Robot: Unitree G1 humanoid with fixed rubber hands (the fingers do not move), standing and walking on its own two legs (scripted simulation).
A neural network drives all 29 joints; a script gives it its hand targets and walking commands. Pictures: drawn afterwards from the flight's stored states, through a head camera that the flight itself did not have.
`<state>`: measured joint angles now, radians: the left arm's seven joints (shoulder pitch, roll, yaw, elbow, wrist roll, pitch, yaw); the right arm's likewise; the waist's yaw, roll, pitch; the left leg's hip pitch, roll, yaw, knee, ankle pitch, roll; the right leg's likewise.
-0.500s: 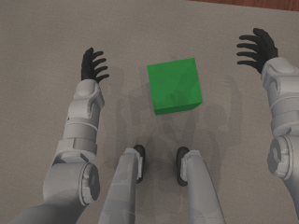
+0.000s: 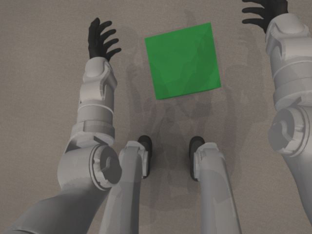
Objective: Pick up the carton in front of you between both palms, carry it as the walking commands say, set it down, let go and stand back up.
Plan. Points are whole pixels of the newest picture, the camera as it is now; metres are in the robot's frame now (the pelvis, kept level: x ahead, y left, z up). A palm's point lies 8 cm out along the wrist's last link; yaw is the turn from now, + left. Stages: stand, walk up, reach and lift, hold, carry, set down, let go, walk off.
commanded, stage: reach and lift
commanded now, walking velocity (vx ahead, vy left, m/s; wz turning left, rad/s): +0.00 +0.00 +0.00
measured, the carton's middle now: (181, 68) +0.50 -0.04 -0.46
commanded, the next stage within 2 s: none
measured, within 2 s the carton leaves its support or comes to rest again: leaves its support in 1.46 s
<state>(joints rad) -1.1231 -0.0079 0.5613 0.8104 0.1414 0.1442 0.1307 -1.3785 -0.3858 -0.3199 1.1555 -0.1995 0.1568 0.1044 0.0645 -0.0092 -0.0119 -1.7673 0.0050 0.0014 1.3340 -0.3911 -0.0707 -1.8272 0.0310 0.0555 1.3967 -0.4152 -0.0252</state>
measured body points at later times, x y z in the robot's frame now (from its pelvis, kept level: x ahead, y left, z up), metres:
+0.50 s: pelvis -0.04 +0.03 -0.19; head +0.33 +0.00 +0.06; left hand +0.48 +0.17 -0.37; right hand +0.52 -0.21 -0.37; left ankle +0.08 +0.16 -0.55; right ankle +0.07 -0.10 -0.55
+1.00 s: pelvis -0.03 +0.01 -0.21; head +0.34 -0.04 +0.03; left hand +0.51 +0.14 -0.39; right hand +0.54 -0.20 -0.39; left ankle +0.08 +0.16 -0.55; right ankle +0.07 -0.10 -0.55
